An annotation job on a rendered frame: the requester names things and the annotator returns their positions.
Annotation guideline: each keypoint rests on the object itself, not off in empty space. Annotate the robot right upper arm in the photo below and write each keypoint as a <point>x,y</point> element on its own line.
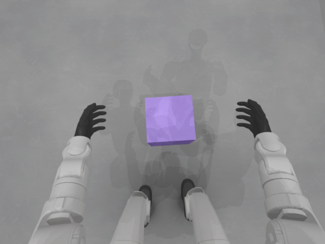
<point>282,231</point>

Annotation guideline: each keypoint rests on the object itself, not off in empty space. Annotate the robot left hand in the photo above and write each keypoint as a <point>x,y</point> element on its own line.
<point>86,122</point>

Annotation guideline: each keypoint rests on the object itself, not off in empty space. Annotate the carton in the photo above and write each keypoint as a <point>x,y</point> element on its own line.
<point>170,120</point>

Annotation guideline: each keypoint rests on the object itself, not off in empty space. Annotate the robot left forearm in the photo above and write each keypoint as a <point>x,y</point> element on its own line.
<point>66,202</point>

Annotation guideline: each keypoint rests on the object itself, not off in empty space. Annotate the left robot shin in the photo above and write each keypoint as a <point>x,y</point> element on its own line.
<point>138,193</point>

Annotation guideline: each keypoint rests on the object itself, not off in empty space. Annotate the robot left upper arm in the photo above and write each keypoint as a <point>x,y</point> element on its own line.
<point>71,233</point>

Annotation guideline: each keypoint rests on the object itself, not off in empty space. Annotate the robot left foot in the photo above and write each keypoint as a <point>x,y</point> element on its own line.
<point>147,191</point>

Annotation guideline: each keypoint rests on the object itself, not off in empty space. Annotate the robot right hand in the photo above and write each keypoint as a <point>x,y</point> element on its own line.
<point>257,118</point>

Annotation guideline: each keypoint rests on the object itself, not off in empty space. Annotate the robot right forearm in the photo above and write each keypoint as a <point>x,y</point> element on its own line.
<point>284,198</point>

